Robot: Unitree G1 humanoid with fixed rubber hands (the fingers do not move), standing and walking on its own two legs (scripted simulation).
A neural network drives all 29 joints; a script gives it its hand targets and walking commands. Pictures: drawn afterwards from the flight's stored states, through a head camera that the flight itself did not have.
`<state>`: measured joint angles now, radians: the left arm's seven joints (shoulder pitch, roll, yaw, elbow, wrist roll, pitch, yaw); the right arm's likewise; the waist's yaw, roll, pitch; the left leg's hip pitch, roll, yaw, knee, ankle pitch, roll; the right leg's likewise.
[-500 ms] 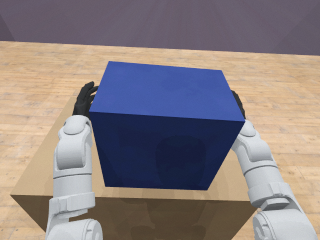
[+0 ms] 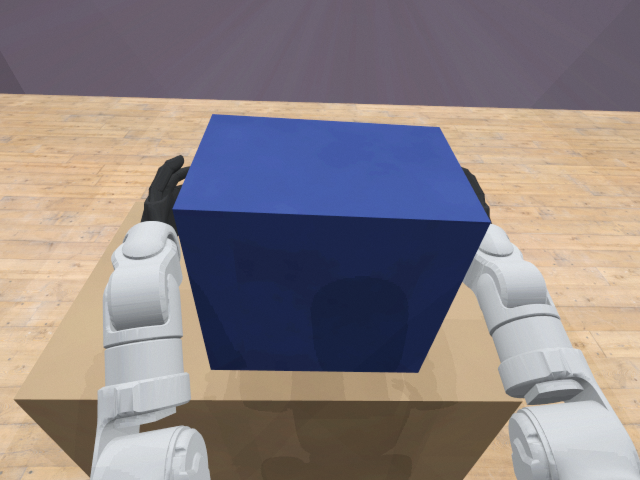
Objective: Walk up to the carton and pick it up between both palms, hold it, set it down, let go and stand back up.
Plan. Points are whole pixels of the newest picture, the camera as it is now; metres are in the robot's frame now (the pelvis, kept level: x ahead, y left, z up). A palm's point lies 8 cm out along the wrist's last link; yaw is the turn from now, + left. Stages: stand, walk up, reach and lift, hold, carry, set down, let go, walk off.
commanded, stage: reach and lift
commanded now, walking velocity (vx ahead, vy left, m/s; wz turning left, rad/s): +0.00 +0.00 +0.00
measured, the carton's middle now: (321, 251) +0.36 +0.00 +0.15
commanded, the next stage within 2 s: hold in 0.32 s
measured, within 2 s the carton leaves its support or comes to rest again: neither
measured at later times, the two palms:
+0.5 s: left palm (155, 213) +0.35 +0.19 +0.22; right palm (472, 213) +0.37 -0.18 +0.20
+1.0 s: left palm (151, 208) +0.35 +0.19 +0.22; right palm (471, 204) +0.37 -0.18 +0.21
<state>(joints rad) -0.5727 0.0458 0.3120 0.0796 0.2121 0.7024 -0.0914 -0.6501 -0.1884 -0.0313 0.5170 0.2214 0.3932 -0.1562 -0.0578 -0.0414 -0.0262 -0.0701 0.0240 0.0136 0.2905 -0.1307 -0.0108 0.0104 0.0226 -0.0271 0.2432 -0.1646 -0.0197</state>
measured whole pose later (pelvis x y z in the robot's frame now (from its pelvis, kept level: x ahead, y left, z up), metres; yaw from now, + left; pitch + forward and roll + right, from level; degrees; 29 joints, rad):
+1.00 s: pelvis +0.00 +0.00 +0.00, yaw +0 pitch -5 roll +0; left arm -0.63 0.07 0.35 0.08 0.21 0.79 -0.11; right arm -0.73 -0.20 -0.02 0.51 0.26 0.50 -0.18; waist -0.06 -0.03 -0.06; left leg -0.08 0.02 0.00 0.30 -0.14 -0.01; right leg 0.01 0.03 -0.03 0.25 -0.17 -0.02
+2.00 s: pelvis +0.00 +0.00 +0.00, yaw +0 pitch -5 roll +0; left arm -0.63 0.06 0.35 0.08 0.22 0.78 -0.12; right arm -0.73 -0.19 -0.03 0.52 0.24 0.50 -0.17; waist -0.07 -0.03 -0.06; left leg -0.08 0.02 0.00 0.30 -0.14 -0.01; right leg 0.00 0.03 -0.02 0.25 -0.17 -0.02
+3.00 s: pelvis +0.00 +0.00 +0.00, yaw +0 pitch -5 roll +0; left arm -0.63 0.06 0.35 0.08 0.23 0.78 -0.12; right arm -0.73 -0.19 -0.03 0.52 0.23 0.50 -0.17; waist -0.06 -0.03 -0.07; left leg -0.08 0.02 0.00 0.30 -0.14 -0.01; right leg 0.00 0.03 -0.01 0.25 -0.17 -0.02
